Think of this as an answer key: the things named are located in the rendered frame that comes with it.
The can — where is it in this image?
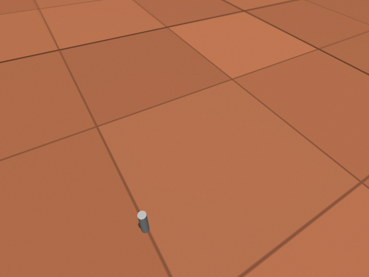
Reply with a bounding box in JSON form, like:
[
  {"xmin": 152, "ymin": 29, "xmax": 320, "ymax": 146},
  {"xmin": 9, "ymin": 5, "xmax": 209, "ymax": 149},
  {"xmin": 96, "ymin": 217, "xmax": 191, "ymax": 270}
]
[{"xmin": 137, "ymin": 211, "xmax": 149, "ymax": 233}]

